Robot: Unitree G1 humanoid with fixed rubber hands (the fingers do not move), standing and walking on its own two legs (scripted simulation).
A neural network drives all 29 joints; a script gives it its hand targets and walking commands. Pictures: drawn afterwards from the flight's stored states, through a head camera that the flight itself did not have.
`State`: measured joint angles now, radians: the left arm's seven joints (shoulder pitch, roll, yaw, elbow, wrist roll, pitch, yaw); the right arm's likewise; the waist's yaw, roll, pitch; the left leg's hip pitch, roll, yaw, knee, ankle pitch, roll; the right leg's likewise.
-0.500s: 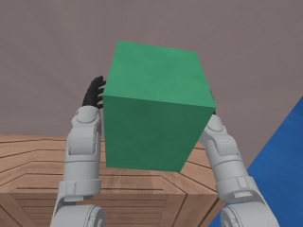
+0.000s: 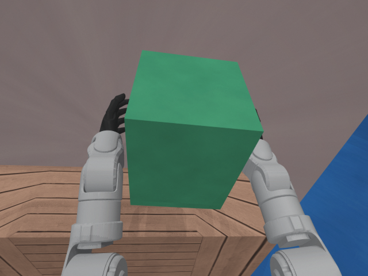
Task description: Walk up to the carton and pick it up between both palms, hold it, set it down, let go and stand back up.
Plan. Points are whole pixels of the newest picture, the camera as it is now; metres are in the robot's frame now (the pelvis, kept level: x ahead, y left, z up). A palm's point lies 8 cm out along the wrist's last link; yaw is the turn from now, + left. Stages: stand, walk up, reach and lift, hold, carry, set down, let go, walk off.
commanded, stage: hold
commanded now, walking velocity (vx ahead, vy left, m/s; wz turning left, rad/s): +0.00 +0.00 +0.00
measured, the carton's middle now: (183, 134) +0.37 +0.00 +0.17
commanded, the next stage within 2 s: set down in 1.96 s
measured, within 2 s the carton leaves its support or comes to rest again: neither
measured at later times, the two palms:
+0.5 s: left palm (110, 133) +0.35 +0.15 +0.18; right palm (251, 140) +0.36 -0.14 +0.17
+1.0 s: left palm (108, 132) +0.35 +0.15 +0.18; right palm (250, 140) +0.35 -0.14 +0.17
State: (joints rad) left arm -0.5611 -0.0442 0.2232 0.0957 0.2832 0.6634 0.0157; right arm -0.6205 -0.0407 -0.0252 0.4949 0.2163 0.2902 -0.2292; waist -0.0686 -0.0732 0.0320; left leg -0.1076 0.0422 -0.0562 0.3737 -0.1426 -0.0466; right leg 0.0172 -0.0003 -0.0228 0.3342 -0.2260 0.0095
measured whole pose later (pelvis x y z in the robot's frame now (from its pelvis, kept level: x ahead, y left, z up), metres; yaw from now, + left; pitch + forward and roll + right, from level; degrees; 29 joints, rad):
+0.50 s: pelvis +0.00 +0.00 +0.00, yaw +0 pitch -9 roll -1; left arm -0.53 -0.06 0.23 0.04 0.29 0.69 0.00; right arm -0.60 -0.04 -0.01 0.45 0.22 0.31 -0.24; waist -0.07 -0.07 0.05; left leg -0.07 0.04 -0.06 0.37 -0.14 -0.05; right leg 0.05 0.00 -0.03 0.34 -0.23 0.01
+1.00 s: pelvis -0.01 +0.00 +0.00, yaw +0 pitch -8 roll -1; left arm -0.58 -0.04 0.24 0.11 0.30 0.67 -0.01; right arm -0.62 -0.03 -0.04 0.51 0.20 0.29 -0.23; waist -0.06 -0.07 0.04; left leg -0.10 0.04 -0.06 0.37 -0.13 -0.05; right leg 0.03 0.00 -0.03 0.34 -0.22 0.01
